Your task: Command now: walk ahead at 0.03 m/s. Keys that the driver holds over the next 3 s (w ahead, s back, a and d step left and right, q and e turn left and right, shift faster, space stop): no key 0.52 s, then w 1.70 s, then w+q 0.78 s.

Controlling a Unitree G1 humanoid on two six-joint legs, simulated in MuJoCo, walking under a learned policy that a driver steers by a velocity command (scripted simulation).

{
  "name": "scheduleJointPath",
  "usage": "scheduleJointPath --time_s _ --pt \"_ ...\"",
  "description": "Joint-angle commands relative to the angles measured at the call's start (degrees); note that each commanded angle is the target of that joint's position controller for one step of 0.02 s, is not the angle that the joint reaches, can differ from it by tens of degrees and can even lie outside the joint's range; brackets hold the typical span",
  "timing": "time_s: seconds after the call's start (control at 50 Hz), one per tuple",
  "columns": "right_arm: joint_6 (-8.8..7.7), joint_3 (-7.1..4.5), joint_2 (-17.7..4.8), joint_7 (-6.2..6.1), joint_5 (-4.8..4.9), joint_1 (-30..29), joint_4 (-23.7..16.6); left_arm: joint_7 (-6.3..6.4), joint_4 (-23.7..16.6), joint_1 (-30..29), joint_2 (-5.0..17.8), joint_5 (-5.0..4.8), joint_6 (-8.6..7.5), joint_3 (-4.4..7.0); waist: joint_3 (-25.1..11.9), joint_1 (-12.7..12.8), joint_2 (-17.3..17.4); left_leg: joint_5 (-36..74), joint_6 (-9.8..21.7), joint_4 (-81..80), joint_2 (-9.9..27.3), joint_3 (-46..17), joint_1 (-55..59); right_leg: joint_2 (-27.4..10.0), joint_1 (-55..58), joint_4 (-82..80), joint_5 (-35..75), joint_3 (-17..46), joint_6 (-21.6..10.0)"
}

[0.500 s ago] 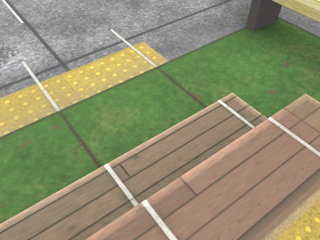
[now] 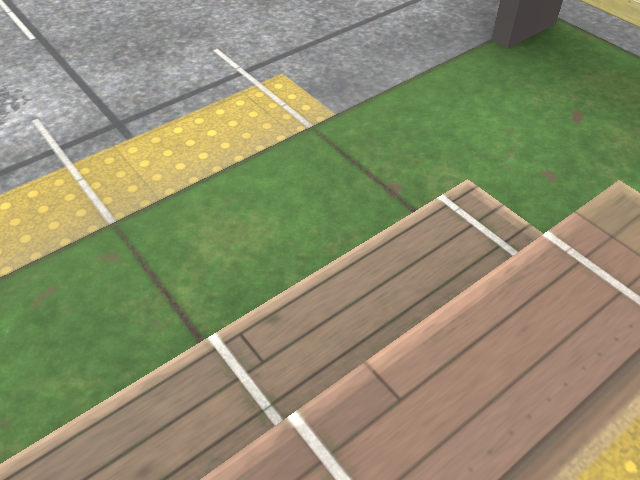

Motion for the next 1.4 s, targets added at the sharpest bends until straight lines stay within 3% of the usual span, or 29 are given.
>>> scheduleJointPath --time_s 0.02,0.2,0.52,0.56,0.58,0.62,0.66,0.72,0.76,0.78,0.82,0.84,0.86,0.88,0.9,0.92,0.94,0.98,1.02,1.08,1.14,1.24,1.28,1.3,1.32,1.34,1.36,1.38,1.4 --pt "0.48 -1.49 -6.65 -0.67 0.07 1.40 -1.38 -0.07 -0.53 0.53 6.31 0.05 -1.52 1.35 -3.29 0.07 -2.96 18.81 0.06 -2.79 3.81 -2.99 -3.41 -1.97 6.27 -0.87 24.04 2.20 -3.22" --pt "1.43 -1.55 -6.45 -1.16 0.27 1.28 1.16 0.28 4.47 -0.74 6.35 -0.19 -1.57 1.00 -2.69 0.11 -0.39 18.55 -0.19 -3.10 4.25 -2.98 -1.81 -1.14 5.35 -1.64 20.69 1.52 -3.21" --pt "0.83 -0.93 -5.32 -1.80 0.16 3.98 4.93 0.72 11.06 -0.42 5.00 -0.02 -0.74 0.43 0.09 0.71 0.09 10.81 -0.28 -6.01 4.59 -3.42 -4.40 -0.05 4.28 -4.12 13.12 0.67 -2.50" --pt "1.05 -1.40 -6.35 -2.06 0.66 5.71 5.73 0.79 11.98 0.50 4.36 -0.33 -0.58 0.35 -0.04 0.34 2.02 -5.84 1.41 -8.16 4.79 -4.83 -4.47 2.84 2.21 -1.08 -1.33 -2.54 -2.64" --pt "1.12 -2.02 -8.18 -2.24 1.09 6.10 5.49 0.77 11.59 -0.29 4.36 -0.56 -0.73 0.42 1.83 -0.28 4.59 -17.83 3.64 -10.74 7.21 -8.83 -5.20 4.49 -2.03 2.89 -9.48 -4.58 -2.80" --pt "0.35 -3.27 -11.65 -2.43 1.65 8.34 5.26 0.25 9.04 -4.40 3.91 -0.90 -2.06 0.29 7.09 -1.99 9.70 -31.55 9.98 -18.90 18.29 -23.75 -6.09 2.81 -11.94 14.47 -11.35 -4.86 -3.72" --pt "-1.41 -3.37 -10.65 -2.38 1.06 9.26 5.00 -0.64 7.73 -6.29 4.14 -1.79 -3.61 0.56 10.33 -2.27 8.42 -25.90 13.36 -21.33 23.73 -30.35 -2.06 -1.60 -22.81 24.91 -14.51 -0.61 -5.03" --pt "-2.58 -3.20 -8.71 -1.87 1.96 8.11 3.70 -1.84 7.74 -5.66 4.59 -2.18 -5.55 1.02 7.59 -1.26 4.88 -13.06 10.03 -19.11 20.18 -21.86 4.63 -4.13 -24.68 18.45 -11.96 -0.46 -5.84" --pt "-2.26 -3.55 -9.88 -1.57 2.13 7.54 3.38 -2.45 8.28 -4.64 3.05 -1.97 -6.19 0.82 5.00 -0.36 6.06 -7.52 8.38 -17.17 15.97 -14.44 -0.15 -1.63 -13.55 10.04 -8.02 -4.41 -5.00" --pt "-1.94 -3.68 -10.29 -1.41 2.33 7.02 3.30 -2.73 9.40 -1.84 2.55 -1.99 -6.23 0.85 3.89 1.32 6.11 -6.93 7.96 -15.31 14.36 -11.69 -4.49 0.24 -5.91 5.78 -3.18 -6.85 -4.43" --pt "-1.68 -3.47 -9.93 -1.25 2.31 6.79 2.93 -2.55 13.34 8.11 3.90 -1.86 -5.69 1.91 0.84 5.38 4.56 -3.22 6.75 -8.38 11.66 -8.62 -12.79 4.38 9.60 2.43 2.48 -9.63 -3.53" --pt "-2.01 -2.78 -7.99 -1.15 2.09 5.45 2.47 -2.27 14.57 13.87 5.59 -1.85 -5.57 2.71 -0.86 8.51 1.38 3.11 4.54 1.96 9.26 -5.15 -16.63 1.89 16.14 -0.21 0.80 -5.05 -4.95" --pt "-2.47 -1.41 -3.16 -0.95 1.21 4.20 0.34 -1.75 15.04 20.51 11.34 -1.22 -5.73 3.80 -3.80 9.77 -14.02 -2.77 -0.33 25.41 3.42 2.00 -26.11 -12.67 22.06 -9.86 -7.56 17.81 -10.91" --pt "-3.50 -1.50 -2.29 -1.29 2.37 3.51 -1.84 -2.79 15.44 22.73 12.48 -0.10 -6.85 3.12 -6.02 8.84 -17.17 -14.83 -0.72 39.80 -1.39 -4.60 -34.49 -20.91 22.87 -19.47 -16.66 41.25 -18.42" --pt "-4.28 -2.01 -4.70 -1.15 4.05 2.90 -2.35 -3.12 14.06 16.71 10.79 -0.23 -7.83 2.18 -0.93 6.01 -10.57 -11.85 0.73 46.53 2.76 -8.67 -39.98 -21.98 19.23 -19.51 -21.89 39.39 -18.65" --pt "-4.78 -2.21 -6.06 -0.70 4.21 2.09 -2.57 -3.43 12.28 12.03 7.39 -0.55 -8.31 1.18 2.45 4.56 -7.42 -5.64 2.18 46.71 5.72 -8.16 -41.47 -19.10 15.97 -19.35 -20.78 31.35 -16.15" --pt "-5.01 -2.59 -6.40 -0.65 3.56 2.36 -2.04 -3.77 11.09 8.75 6.22 -0.44 -8.51 0.53 3.54 3.04 -5.17 0.11 2.56 44.02 7.84 -7.18 -40.01 -16.38 13.05 -19.96 -15.14 24.76 -14.06" --pt "-4.41 -3.39 -6.99 -0.46 2.42 2.27 -1.73 -3.72 10.50 7.93 3.88 -0.04 -8.26 -0.37 3.55 1.75 -5.47 6.46 1.99 37.32 10.06 -6.04 -34.64 -11.89 9.54 -20.72 -1.66 14.36 -11.29" --pt "-3.62 -3.34 -5.34 -0.10 2.08 1.05 -1.97 -2.97 11.36 11.73 4.20 0.16 -8.04 -0.52 3.13 2.12 -5.04 9.77 0.44 33.34 9.91 -4.03 -34.00 -10.37 10.10 -21.25 9.06 9.43 -11.65" --pt "-3.13 -2.96 -3.54 0.00 1.69 -5.74 -4.84 -1.71 11.37 14.20 5.69 0.30 -7.52 -0.45 4.10 3.05 -3.24 14.81 -1.61 23.96 9.55 -2.91 -36.72 -10.10 11.18 -21.94 18.81 5.78 -12.50" --pt "-3.34 -2.26 -2.00 0.69 1.95 -12.30 -7.10 -1.13 10.94 15.74 5.78 0.12 -7.07 -0.51 5.18 4.61 -3.94 21.83 -1.82 13.12 7.83 -0.64 -33.21 -8.70 9.47 -23.45 19.19 2.05 -11.75" --pt "-4.21 -1.83 -2.03 2.76 2.26 -20.83 -10.87 -0.91 11.85 19.42 5.80 -0.63 -6.12 -0.12 7.59 5.45 -3.32 23.37 0.49 3.63 5.70 -0.08 -31.64 -10.89 14.66 -22.08 22.68 0.13 -11.61" --pt "-4.56 -2.28 -3.47 3.34 2.35 -19.97 -11.55 -0.72 11.50 18.72 6.84 -0.52 -5.79 0.49 5.41 3.71 -4.86 20.98 1.63 2.09 4.30 0.22 -27.05 -11.44 17.26 -19.11 30.12 -0.81 -10.96" --pt "-4.62 -3.05 -5.17 3.24 2.40 -16.94 -10.96 -0.69 11.11 17.83 7.76 -0.39 -5.63 0.88 2.71 1.75 -6.38 18.95 2.41 2.92 2.65 0.86 -22.24 -11.74 18.72 -15.81 39.31 -0.60 -10.38" --pt "-4.47 -4.09 -7.23 2.93 2.55 -10.92 -9.60 -0.58 10.83 16.67 8.61 -0.20 -5.16 1.26 -1.35 -1.80 -7.69 16.29 3.58 3.94 0.83 1.65 -15.72 -11.74 20.05 -9.26 49.97 -0.97 -9.57" --pt "-4.18 -5.48 -9.68 2.48 2.59 -0.60 -6.58 -0.50 10.30 15.22 8.37 -0.09 -4.58 1.17 -7.25 -7.12 -7.20 17.53 5.28 3.33 -0.17 2.27 -3.69 -9.65 17.75 2.58 54.35 -2.85 -7.89" --pt "-3.87 -6.42 -13.10 1.89 1.58 9.91 -4.36 -0.42 9.17 16.41 6.85 0.55 -4.27 0.47 -15.40 -9.92 -1.34 18.82 8.66 5.95 9.68 -8.95 15.42 -6.88 4.08 20.82 38.82 -3.99 -6.44" --pt "-4.01 -6.67 -15.77 2.26 1.20 14.26 -2.40 -1.64 9.57 26.31 -2.81 0.31 -5.37 -2.14 -26.98 -4.32 14.62 4.10 19.76 -0.47 24.02 -38.01 35.58 5.21 -17.36 43.38 -8.89 -1.28 -3.24" --pt "-3.82 -5.19 -10.18 2.40 1.43 14.34 -2.04 -2.25 10.44 23.09 1.48 -1.37 -7.05 -1.06 -26.55 -6.24 11.77 -1.42 18.71 -8.53 23.80 -46.38 33.74 5.03 -23.72 51.64 -17.50 7.23 -4.67"
Next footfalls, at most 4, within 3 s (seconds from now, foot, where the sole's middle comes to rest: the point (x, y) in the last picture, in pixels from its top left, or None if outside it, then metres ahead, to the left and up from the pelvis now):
0.84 right None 0.11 -0.17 -0.77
1.36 left None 0.50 0.05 -0.77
1.90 right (417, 368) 0.77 -0.20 -0.77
2.50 left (314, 307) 1.05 0.04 -0.92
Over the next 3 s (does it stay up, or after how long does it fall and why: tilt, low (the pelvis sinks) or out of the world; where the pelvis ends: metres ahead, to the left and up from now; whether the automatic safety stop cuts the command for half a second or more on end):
stays up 1.18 -0.06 -0.18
